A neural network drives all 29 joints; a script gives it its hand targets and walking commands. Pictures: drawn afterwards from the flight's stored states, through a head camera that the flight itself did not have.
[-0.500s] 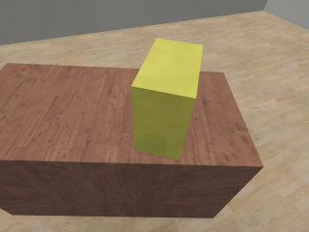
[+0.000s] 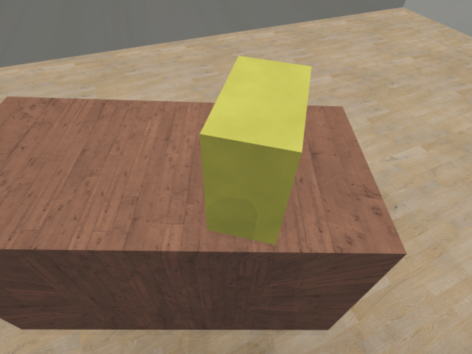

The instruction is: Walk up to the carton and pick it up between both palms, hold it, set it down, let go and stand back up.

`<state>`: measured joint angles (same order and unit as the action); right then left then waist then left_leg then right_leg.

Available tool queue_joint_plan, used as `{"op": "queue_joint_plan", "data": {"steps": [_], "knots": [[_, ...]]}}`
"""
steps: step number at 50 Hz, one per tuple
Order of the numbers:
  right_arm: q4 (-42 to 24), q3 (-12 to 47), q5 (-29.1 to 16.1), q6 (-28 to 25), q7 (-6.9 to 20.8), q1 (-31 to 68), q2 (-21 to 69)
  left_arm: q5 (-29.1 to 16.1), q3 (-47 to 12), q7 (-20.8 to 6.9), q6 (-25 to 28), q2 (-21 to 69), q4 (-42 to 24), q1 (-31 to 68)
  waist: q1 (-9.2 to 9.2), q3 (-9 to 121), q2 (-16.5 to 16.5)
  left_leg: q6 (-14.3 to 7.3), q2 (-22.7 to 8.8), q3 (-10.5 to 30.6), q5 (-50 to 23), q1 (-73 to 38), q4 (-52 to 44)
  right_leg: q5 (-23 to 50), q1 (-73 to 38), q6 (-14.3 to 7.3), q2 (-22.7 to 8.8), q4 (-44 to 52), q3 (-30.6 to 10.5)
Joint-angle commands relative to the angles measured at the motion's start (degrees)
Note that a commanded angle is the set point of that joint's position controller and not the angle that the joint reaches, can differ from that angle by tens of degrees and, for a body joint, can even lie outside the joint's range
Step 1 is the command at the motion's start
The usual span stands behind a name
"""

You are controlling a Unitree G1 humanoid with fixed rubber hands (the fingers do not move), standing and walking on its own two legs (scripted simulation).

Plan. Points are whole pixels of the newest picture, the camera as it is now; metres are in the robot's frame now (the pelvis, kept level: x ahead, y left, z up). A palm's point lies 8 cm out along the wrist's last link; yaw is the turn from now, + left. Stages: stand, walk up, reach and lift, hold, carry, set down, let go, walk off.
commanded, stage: stand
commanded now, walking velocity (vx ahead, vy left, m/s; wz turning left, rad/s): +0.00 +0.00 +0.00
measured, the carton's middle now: (257, 151) +0.53 -0.04 +0.03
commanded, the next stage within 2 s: none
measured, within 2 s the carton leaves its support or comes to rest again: neither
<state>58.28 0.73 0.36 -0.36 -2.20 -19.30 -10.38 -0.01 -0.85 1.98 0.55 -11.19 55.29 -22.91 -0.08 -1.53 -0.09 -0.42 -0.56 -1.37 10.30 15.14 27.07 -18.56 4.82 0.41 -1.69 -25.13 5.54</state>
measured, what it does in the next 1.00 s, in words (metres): stands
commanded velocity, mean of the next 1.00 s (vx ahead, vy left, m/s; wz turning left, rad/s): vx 0.00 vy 0.00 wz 0.00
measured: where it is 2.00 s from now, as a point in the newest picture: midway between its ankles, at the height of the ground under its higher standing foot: outside the picture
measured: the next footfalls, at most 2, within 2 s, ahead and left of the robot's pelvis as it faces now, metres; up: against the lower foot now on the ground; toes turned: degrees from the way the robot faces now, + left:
none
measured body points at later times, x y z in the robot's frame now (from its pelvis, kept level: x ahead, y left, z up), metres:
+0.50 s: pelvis +0.00 +0.00 +0.00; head +0.01 +0.01 +0.45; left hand -0.01 +0.24 -0.15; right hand +0.00 -0.23 -0.15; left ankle +0.05 +0.11 -0.74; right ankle -0.05 -0.12 -0.74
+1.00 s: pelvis +0.01 +0.00 +0.00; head +0.02 +0.01 +0.45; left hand -0.02 +0.24 -0.15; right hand +0.01 -0.23 -0.15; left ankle +0.05 +0.11 -0.74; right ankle -0.05 -0.12 -0.74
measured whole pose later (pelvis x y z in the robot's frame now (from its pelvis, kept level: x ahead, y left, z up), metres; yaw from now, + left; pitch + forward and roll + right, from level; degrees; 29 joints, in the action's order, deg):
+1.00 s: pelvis +0.01 +0.00 +0.00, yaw +1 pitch -1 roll +0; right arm 61.0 1.6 0.4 -0.7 -2.5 -18.6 -9.9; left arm -0.1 -1.2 2.4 0.5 -10.8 58.9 -22.5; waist -0.2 -1.6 0.6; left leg -0.9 0.4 -1.1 10.5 15.0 26.3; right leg -18.8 4.2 1.0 -2.6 -24.0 6.0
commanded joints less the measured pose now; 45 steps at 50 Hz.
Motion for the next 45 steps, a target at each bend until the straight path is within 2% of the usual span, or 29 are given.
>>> {"op": "queue_joint_plan", "data": {"steps": [1, 4, 7, 16, 22, 26, 32, 36, 38, 41, 44, 45], "knots": [[-1.52, -1.03, 0.13, -0.59, -0.4, -3.36, -6.55, -0.22, 1.52, 0.36, 0.51, -6.53, -0.96, -4.9, 0.05, -4.56, 0.43, -0.54, -4.86, 5.87, -5.79, -1.32, -4.76, 4.75, 6.55, -0.83, -5.55, 7.14, -5.08], [-1.05, -0.75, 0.23, -0.58, -0.43, -3.82, -6.39, -0.16, 1.35, 0.46, 0.44, -6.74, -0.68, -4.87, -0.07, -4.09, 0.15, -0.46, -4.86, 5.87, -6.93, -1.45, -4.42, 5.37, 6.1, -0.82, -5.56, 6.89, -4.87], [-0.72, -0.82, 0.11, -0.56, -0.45, -3.79, -6.66, -0.04, 1.28, 0.47, 0.32, -6.59, -0.25, -5.17, 0.09, -4.12, -1.07, -0.72, -5.01, 6.34, -5.0, -1.22, -5.32, 4.06, 5.91, -0.69, -5.41, 6.59, -4.71], [-0.52, -0.43, 0.04, -0.8, -0.53, -3.7, -6.45, -0.06, 1.21, 0.54, 0.48, -7.04, 0.14, -4.74, -0.24, -2.79, -0.37, -0.68, -5.17, 6.17, -7.97, -2.73, -4.96, 6.33, 5.56, -0.64, -5.78, 6.65, -4.4], [0.07, -0.29, 0.03, -0.84, -0.56, -3.76, -6.23, -0.13, 1.07, 0.57, 0.31, -6.47, 0.87, -4.78, -0.11, -3.86, -0.79, -0.82, -5.11, 6.27, -6.19, -1.55, -5.46, 4.66, 5.25, -0.58, -5.73, 6.59, -4.17], [0.26, -0.25, 0.02, -0.67, -0.55, -3.33, -6.48, -0.19, 1.09, 0.53, 0.28, -6.42, 1.41, -4.82, -0.17, -5.31, 0.18, -0.7, -4.9, 6.11, -4.96, -0.78, -5.44, 3.55, 6.29, -0.56, -5.86, 7.5, -4.41], [0.46, -0.25, -0.09, -0.88, -0.6, -3.59, -6.43, -0.11, 1.1, 0.57, 0.46, -6.44, 1.41, -5.06, -0.15, -3.6, -0.43, -0.86, -4.99, 6.41, -6.9, -1.94, -5.4, 5.02, 5.41, -0.68, -5.99, 6.94, -4.12], [0.82, -0.23, -0.03, -0.68, -0.54, -3.52, -5.97, -0.22, 0.92, 0.55, 0.22, -5.78, 2.26, -5.49, -0.21, -5.37, 0.17, -0.64, -4.86, 6.61, -4.19, -0.9, -6.06, 3.22, 6.63, -0.46, -5.83, 7.24, -3.81], [0.93, -0.16, 0.07, -0.69, -0.53, -3.44, -6.18, -0.08, 0.93, 0.56, 0.19, -5.9, 2.37, -5.87, 0.03, -4.66, -0.94, -0.8, -4.9, 6.55, -3.53, -0.74, -6.21, 3.54, 5.93, -0.37, -5.81, 6.89, -3.77], [0.86, -0.15, 0.03, -0.86, -0.53, -3.36, -5.98, -0.26, 0.88, 0.65, 0.46, -6.19, 2.43, -5.38, -0.23, -3.44, 0.09, -0.73, -4.75, 6.41, -6.38, -1.89, -5.43, 5.43, 5.64, -0.36, -5.88, 6.9, -4.14], [1.14, -0.23, 0.03, -0.96, -0.52, -3.76, -6.24, -0.06, 0.97, 0.67, 0.53, -6.32, 2.46, -5.36, -0.33, -3.66, 0.2, -1.1, -4.93, 6.39, -8.45, -1.97, -5.05, 5.84, 5.21, -0.31, -6.07, 6.83, -3.85], [1.31, -0.21, 0.12, -0.92, -0.62, -3.28, -6.17, -0.15, 0.83, 0.66, 0.51, -5.64, 2.51, -5.6, -0.12, -3.49, -0.67, -1.09, -4.93, 6.16, -7.93, -1.89, -5.18, 5.91, 5.06, -0.46, -6.07, 7.03, -3.95]]}}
